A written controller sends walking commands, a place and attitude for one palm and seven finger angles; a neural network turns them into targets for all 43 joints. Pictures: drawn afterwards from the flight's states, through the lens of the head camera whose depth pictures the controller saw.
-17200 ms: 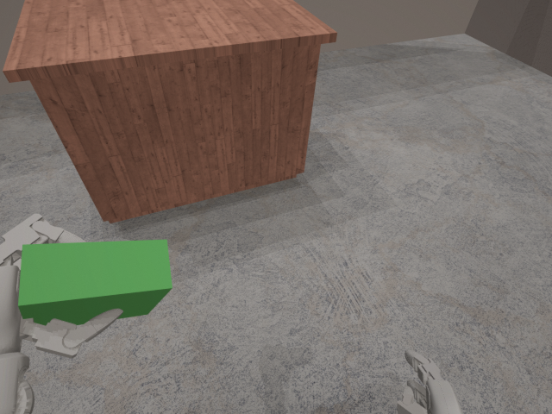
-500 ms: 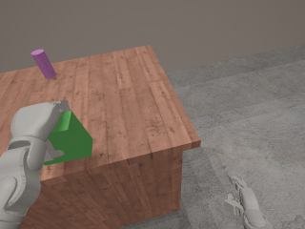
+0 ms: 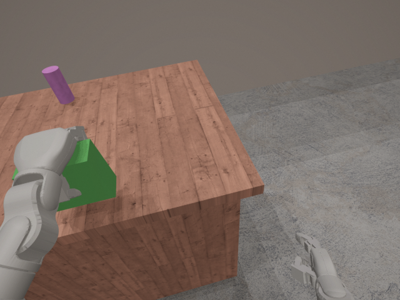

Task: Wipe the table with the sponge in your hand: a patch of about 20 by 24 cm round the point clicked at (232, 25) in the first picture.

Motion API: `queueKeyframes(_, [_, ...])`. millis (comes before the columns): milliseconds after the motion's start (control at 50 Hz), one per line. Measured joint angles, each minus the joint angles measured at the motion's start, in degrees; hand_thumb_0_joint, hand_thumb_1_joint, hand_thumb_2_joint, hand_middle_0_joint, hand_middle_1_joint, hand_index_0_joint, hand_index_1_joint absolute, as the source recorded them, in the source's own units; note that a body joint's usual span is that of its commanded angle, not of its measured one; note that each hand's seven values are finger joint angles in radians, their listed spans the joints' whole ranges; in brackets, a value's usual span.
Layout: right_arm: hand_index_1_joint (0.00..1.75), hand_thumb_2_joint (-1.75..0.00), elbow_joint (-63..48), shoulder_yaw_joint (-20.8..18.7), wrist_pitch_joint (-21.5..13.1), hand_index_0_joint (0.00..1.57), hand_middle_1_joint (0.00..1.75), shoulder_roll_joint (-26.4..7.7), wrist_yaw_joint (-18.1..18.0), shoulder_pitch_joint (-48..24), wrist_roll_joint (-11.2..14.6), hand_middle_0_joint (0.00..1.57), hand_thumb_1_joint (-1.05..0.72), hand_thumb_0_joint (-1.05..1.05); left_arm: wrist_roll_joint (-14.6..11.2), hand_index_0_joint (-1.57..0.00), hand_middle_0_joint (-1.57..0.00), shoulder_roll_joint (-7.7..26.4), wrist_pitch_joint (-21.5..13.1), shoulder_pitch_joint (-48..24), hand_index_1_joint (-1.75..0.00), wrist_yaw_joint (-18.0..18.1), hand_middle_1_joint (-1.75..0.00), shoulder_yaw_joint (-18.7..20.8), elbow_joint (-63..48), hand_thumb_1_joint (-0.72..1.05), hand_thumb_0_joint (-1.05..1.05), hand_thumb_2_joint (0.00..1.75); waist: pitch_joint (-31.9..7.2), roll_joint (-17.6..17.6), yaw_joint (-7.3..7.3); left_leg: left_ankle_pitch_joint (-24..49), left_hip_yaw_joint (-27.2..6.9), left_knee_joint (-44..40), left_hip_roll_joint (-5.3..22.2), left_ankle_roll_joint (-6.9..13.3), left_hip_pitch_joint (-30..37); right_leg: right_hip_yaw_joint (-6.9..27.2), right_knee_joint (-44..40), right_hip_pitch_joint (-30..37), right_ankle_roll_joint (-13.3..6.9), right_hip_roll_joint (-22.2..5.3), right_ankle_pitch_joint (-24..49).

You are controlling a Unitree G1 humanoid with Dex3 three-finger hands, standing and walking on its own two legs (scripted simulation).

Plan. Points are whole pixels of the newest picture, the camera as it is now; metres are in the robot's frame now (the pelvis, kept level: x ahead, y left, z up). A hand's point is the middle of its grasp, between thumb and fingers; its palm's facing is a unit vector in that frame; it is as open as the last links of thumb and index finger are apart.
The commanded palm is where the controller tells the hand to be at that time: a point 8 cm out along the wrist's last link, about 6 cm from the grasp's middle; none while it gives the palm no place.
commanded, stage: move the sponge above the wiping area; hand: left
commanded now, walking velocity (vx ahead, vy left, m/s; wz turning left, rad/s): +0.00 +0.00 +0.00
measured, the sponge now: (77, 183) +0.27 +0.30 +0.11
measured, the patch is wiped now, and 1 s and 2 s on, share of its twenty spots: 0.00 0.00 0.00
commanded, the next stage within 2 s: none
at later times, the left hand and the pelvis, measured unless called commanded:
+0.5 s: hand (62, 168) +0.28 +0.32 +0.15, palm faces +0.03 -0.01 -1.00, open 9.8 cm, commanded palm +0.25 +0.31 +0.22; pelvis +0.01 -0.01 +0.00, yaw +0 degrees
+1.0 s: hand (62, 168) +0.28 +0.32 +0.15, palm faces +0.02 -0.03 -1.00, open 9.8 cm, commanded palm +0.25 +0.32 +0.22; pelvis +0.01 +0.01 +0.00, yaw +1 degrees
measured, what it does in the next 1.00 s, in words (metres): stands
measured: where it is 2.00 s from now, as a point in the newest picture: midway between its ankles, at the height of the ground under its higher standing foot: outside the picture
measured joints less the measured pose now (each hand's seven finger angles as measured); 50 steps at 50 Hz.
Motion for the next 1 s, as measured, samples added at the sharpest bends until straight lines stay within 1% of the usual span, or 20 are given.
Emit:
queueKeyframes(80, [0.3, -0.9, 0.35, -0.11, -0.12, 0.2, 0.3, -0.29, -0.18, 0.09, 0.21, 0.2, -0.9, 0.02, 0.19, -0.77, -0.77, -0.27, 0.87, -1.96, -1.34, -1.15, -1.35, 0.44, 2.91, -0.46, 0.0, 1.02, 0.08, 0.26, -0.47, 0.16, -0.25, -0.06, 0.1, -0.1, -0.28, -0.24, -0.22, -0.14, -0.11, 0.11, 0.17])
queueKeyframes(140, [0.3, -0.9, 0.06, -0.28, -0.25, 0.2, 0.3, -0.61, -0.27, 0.32, 0.19, 0.2, -0.9, 0.02, 0.36, -0.77, -0.77, -0.39, 0.15, -1.12, -1.35, -2.61, -1.35, 0.23, 2.49, -0.46, 0.0, 1.02, -0.03, 0.58, -0.92, 0.09, -0.14, -0.01, 0.13, -0.06, -0.48, -0.13, -0.14, -0.41, -0.12, 0.15, 0.14])
queueKeyframes(220, [0.3, -0.9, -0.34, -0.52, -0.35, 0.2, 0.3, -0.79, -0.37, 0.96, -0.06, 0.2, -0.9, 0.02, 0.34, -0.77, -0.77, -0.18, -2.84, 0.34, -1.35, -3.41, -1.35, 0.0, 2.23, -0.46, 0.0, 1.02, -0.18, 0.62, -1.45, -0.17, -0.04, 0.14, 0.19, -0.08, -0.45, -0.01, 0.1, -0.48, -0.14, 0.2, -0.13])
queueKeyframes(280, [0.3, -0.9, -0.4, -0.7, -0.5, 0.2, 0.3, -0.63, -0.36, 1.55, -0.25, 0.2, -0.9, 0.02, -0.13, -0.77, -0.77, 0.43, -5.17, 1.15, -1.35, -2.62, -1.35, 1.12, 2.74, -0.46, 0.0, 1.02, -0.2, 0.25, -1.6, -0.43, 0.15, 0.32, 0.42, -0.2, -0.36, 0.19, 0.28, -0.47, -0.28, 0.43, -0.31])
queueKeyframes(320, [0.3, -0.9, -0.34, -0.83, -0.49, 0.2, 0.3, -0.53, -0.31, 2.07, -0.23, 0.2, -0.9, 0.02, -0.37, -0.77, -0.77, 0.97, -6.1, 1.48, -1.35, -1.86, -1.35, 2.28, 3.28, -0.46, 0.0, 1.02, -0.25, -0.09, -1.58, -0.61, 0.19, 0.44, 0.61, -0.33, -0.28, 0.24, 0.23, -0.35, -0.41, 0.63, -0.37])
queueKeyframes(380, [0.3, -0.9, -0.06, -1.15, -0.56, 0.2, 0.3, -0.69, -0.22, 2.81, -0.18, 0.2, -0.9, 0.02, -0.36, -0.77, -0.77, 1.33, -6.17, 0.91, -1.35, -0.57, -1.35, 3.53, 4.87, -0.46, 0.0, 1.02, -0.24, -0.3, -1.47, -0.85, 0.0, 0.72, 0.82, -0.49, -0.3, 0.06, 0.04, -0.09, -0.54, 0.85, -0.4])
queueKeyframes(440, [0.3, -0.9, 0.39, -1.3, -0.54, 0.2, 0.3, -1.12, -0.3, 3.15, 0.0, 0.2, -0.9, 0.02, -0.15, -0.77, -0.77, 1.45, -5.53, 0.09, -1.35, -0.22, -1.35, 4.22, 7.04, -0.46, 0.0, 1.02, -0.23, -0.23, -1.47, -0.92, -0.29, 0.93, 0.83, -0.5, -0.56, -0.22, -0.06, -0.11, -0.57, 0.87, -0.4])
queueKeyframes(500, [0.3, -0.9, 0.59, -1.57, -0.52, 0.2, 0.3, -1.56, -0.51, 3.26, 0.13, 0.2, -0.9, 0.02, 0.28, -0.77, -0.77, 1.22, -4.88, -1.14, -1.35, -1.0, -1.35, 3.63, 9.43, -0.46, 0.0, 1.02, 0.05, 0.0, -1.67, -0.8, -0.75, 1.0, 0.64, -0.4, -0.9, -0.67, -0.18, -0.17, -0.48, 0.7, -0.37])
queueKeyframes(540, [0.3, -0.9, 0.66, -1.61, -0.73, 0.2, 0.3, -1.76, -0.81, 3.16, 0.24, 0.2, -0.9, 0.02, 0.44, -0.77, -0.77, 0.91, -5.24, -1.5, -1.35, -1.8, -1.35, 2.96, 10.0, -0.46, 0.0, 1.02, 0.31, 0.18, -1.69, -0.73, -0.86, 1.0, 0.54, -0.3, -1.06, -0.78, -0.25, -0.26, -0.43, 0.61, -0.3])
queueKeyframes(620, [0.3, -0.9, 0.49, -1.81, -1.22, 0.2, 0.3, -1.46, -1.17, 3.08, -0.02, 0.2, -0.9, 0.02, 0.6, -0.77, -0.77, 0.11, -8.42, -1.09, -1.35, -2.42, -1.35, 1.77, 9.15, -0.46, 0.0, 1.02, 0.59, 0.33, -1.87, -0.69, -0.89, 0.85, 0.38, -0.12, -0.99, -0.8, -0.56, -0.1, -0.27, 0.47, -0.2])
queueKeyframes(680, [0.3, -0.9, 0.43, -1.71, -1.4, 0.2, 0.3, -0.73, -1.17, 3.08, -0.25, 0.2, -0.9, 0.02, 0.71, -0.77, -0.77, -0.07, -11.05, -0.95, -1.35, -1.41, -1.35, 1.57, 8.69, -0.46, 0.0, 1.02, 0.45, 0.01, -1.96, -0.75, -0.64, 0.62, 0.39, -0.11, -0.76, -0.54, -0.71, 0.01, -0.22, 0.46, -0.2])
queueKeyframes(720, [0.3, -0.9, 0.45, -1.56, -1.24, 0.2, 0.3, -0.28, -0.97, 3.07, -0.25, 0.2, -0.9, 0.02, 0.84, -0.77, -0.77, 0.02, -11.81, -1.4, -1.35, -0.31, -1.35, 1.92, 9.19, -0.46, 0.0, 1.02, 0.29, -0.27, -1.94, -0.79, -0.46, 0.46, 0.44, -0.15, -0.62, -0.36, -0.84, 0.05, -0.24, 0.51, -0.19])
queueKeyframes(780, [0.3, -0.9, 0.52, -1.47, -0.96, 0.2, 0.3, 0.16, -0.37, 3.04, -0.33, 0.2, -0.9, 0.02, 0.69, -0.77, -0.77, 0.29, -11.17, -2.0, -1.35, 1.46, -1.35, 3.44, 10.06, -0.46, 0.0, 1.02, 0.01, -0.48, -1.9, -0.92, -0.09, 0.37, 0.58, -0.19, -0.54, 0.02, -0.97, 0.01, -0.24, 0.64, -0.15])
queueKeyframes(860, [0.3, -0.9, 0.37, -1.53, -0.37, 0.2, 0.3, -0.12, 0.41, 3.22, -0.26, 0.2, -0.9, 0.02, 0.49, -0.77, -0.77, 0.79, -7.93, -1.11, -1.35, 2.08, -1.35, 5.56, 8.95, -0.46, 0.0, 1.02, -0.66, -0.18, -1.86, -1.21, 0.15, 0.5, 0.52, -0.06, -0.58, 0.26, -0.99, -0.02, -0.08, 0.58, -0.29])
queueKeyframes(940, [0.3, -0.9, 0.05, -1.72, 0.22, 0.2, 0.3, -1.12, 0.6, 3.27, 0.14, 0.2, -0.9, 0.02, -0.02, -0.77, -0.76, 0.52, -4.36, 0.43, -1.35, 0.19, -1.35, 5.15, 6.98, -0.46, 0.0, 1.02, -1.15, 0.53, -1.65, -1.42, -0.16, 0.84, 0.06, 0.27, -0.86, -0.06, -0.77, -0.06, 0.29, 0.13, -0.59])
queueKeyframes(1000, [0.3, -0.9, -0.31, -1.83, 0.32, 0.2, 0.3, -1.62, 0.31, 2.98, 0.18, 0.2, -0.9, 0.02, -0.1, -0.77, -0.76, -0.16, -3.67, 1.61, -1.35, -1.8, -1.35, 3.41, 5.56, -0.46, 0.0, 1.02, -1.06, 0.85, -1.49, -1.39, -0.54, 1.02, -0.35, 0.53, -1.04, -0.45, -0.58, -0.05, 0.53, -0.26, -0.75])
